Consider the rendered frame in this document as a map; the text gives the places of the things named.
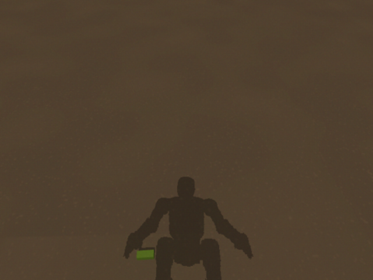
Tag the small box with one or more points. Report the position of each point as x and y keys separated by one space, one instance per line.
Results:
x=145 y=255

